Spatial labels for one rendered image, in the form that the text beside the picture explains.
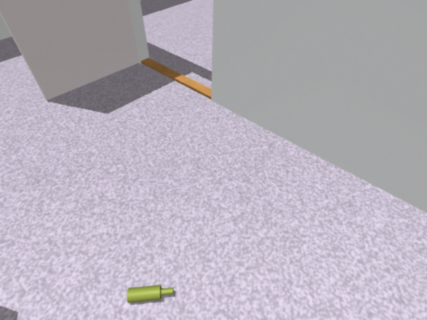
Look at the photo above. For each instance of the bottle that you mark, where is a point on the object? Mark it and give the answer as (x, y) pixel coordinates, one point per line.
(147, 293)

